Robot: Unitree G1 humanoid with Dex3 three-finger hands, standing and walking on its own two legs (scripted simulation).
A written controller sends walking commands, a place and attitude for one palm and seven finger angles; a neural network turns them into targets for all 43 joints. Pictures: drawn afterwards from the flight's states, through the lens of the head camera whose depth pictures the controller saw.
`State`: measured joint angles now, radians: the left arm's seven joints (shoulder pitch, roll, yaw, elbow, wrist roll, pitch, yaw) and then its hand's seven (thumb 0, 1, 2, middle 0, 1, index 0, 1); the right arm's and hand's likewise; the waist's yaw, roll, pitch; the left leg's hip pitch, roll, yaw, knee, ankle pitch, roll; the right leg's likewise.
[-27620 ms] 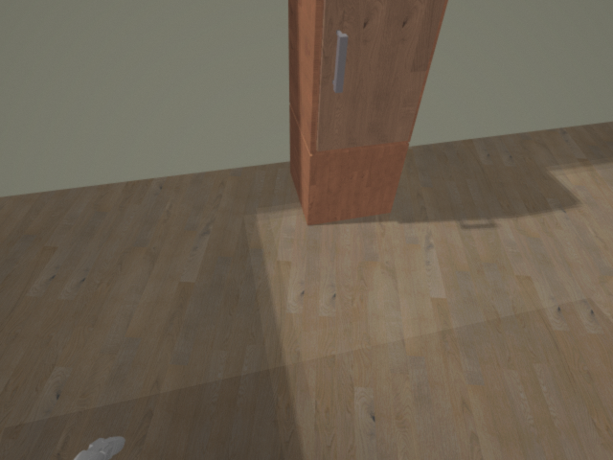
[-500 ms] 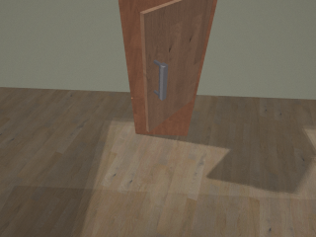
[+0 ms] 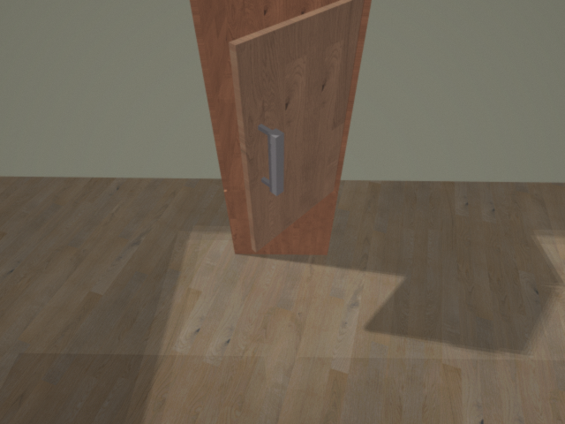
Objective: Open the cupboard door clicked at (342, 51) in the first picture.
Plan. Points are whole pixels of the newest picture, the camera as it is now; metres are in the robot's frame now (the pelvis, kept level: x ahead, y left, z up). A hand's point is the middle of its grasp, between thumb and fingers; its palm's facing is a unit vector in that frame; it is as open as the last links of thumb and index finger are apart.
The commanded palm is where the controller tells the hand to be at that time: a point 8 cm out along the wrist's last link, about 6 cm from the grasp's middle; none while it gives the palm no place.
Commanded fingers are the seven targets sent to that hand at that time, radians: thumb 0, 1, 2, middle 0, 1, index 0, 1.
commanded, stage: look to check the result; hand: left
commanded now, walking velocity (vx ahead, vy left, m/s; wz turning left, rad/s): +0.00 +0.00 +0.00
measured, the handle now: (269, 160) +0.64 +0.06 -0.01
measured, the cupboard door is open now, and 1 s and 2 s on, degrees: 46 46 46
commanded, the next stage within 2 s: walk to a spot facing it in 0.60 s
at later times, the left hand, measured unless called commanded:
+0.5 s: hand out of the picture +0.05 +0.19 -0.17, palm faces +0.01 -0.96 -0.27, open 7.4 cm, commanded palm none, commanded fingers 0.00 0.90 0.90 -0.20 -0.30 -0.20 -0.30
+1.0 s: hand out of the picture +0.06 +0.17 -0.18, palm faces -0.05 -0.97 -0.23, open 7.4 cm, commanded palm none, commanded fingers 0.00 0.90 0.90 -0.20 -0.30 -0.20 -0.30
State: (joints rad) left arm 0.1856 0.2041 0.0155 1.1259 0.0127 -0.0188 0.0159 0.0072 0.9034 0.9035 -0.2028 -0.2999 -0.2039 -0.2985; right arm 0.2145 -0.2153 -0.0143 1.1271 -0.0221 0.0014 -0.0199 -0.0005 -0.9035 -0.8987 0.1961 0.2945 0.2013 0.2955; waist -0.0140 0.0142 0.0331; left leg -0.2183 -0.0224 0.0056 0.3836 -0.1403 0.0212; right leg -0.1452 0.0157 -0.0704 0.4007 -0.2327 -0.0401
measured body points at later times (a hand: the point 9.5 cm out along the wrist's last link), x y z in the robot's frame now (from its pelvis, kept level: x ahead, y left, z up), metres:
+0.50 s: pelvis +0.03 -0.02 +0.00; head +0.05 -0.03 +0.45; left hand +0.06 +0.24 -0.15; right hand +0.06 -0.27 -0.16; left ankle +0.04 +0.11 -0.74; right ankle -0.01 -0.09 -0.74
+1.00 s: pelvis +0.03 -0.02 -0.01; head +0.06 -0.02 +0.44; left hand +0.07 +0.22 -0.16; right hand +0.04 -0.26 -0.16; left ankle +0.04 +0.11 -0.74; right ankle -0.01 -0.09 -0.74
